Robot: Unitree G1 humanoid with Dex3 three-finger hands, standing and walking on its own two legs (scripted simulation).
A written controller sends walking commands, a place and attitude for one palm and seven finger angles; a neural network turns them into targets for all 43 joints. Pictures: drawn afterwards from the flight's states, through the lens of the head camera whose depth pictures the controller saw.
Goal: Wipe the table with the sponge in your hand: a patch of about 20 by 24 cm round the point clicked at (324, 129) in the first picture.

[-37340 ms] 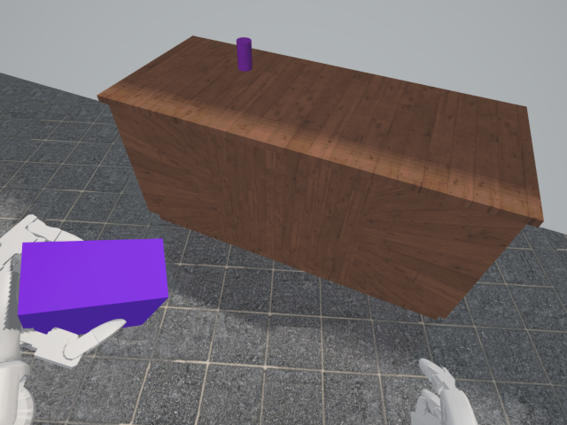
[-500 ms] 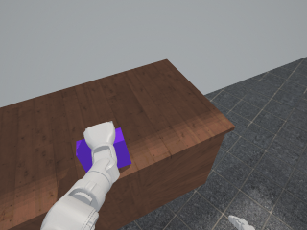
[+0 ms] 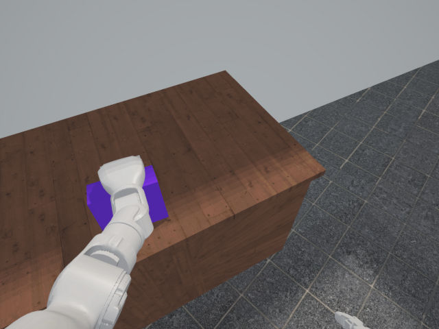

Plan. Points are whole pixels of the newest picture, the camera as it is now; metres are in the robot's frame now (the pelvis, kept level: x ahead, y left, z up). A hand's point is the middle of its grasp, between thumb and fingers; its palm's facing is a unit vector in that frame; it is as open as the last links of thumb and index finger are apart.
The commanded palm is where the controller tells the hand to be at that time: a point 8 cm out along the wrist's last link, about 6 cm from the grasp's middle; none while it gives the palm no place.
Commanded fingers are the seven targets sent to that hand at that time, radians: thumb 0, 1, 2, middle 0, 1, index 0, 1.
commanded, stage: wipe forward along the third lane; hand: left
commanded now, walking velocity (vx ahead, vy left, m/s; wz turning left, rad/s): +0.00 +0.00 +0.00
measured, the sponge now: (132, 207) +0.39 +0.21 -0.05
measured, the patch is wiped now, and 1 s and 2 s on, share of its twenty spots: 0.85 0.95 0.95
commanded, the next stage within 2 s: wipe back along the third lane in 0.98 s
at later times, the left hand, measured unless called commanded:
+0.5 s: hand (119, 171) +0.45 +0.24 +0.00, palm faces -0.11 -0.02 -0.99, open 10.4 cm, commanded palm +0.44 +0.23 +0.03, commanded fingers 0.00 0.10 1.30 -1.20 -1.60 -1.20 -1.60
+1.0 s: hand (113, 154) +0.50 +0.27 +0.00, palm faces -0.11 -0.02 -0.99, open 10.4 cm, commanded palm +0.50 +0.24 +0.04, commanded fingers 0.00 0.10 1.30 -1.20 -1.60 -1.20 -1.60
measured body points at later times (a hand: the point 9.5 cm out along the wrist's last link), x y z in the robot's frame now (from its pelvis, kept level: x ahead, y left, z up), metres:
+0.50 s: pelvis -0.01 +0.02 -0.01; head +0.07 +0.02 +0.43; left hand +0.45 +0.24 +0.05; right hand +0.04 -0.24 -0.14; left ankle +0.03 +0.13 -0.72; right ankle +0.01 -0.07 -0.72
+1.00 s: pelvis +0.00 +0.06 -0.02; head +0.11 +0.07 +0.41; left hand +0.51 +0.26 +0.05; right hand +0.03 -0.21 -0.15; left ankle +0.03 +0.13 -0.72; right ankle +0.01 -0.07 -0.72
